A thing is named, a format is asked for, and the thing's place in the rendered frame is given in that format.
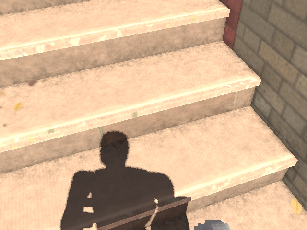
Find right robot thigh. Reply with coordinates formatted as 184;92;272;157
194;219;230;230

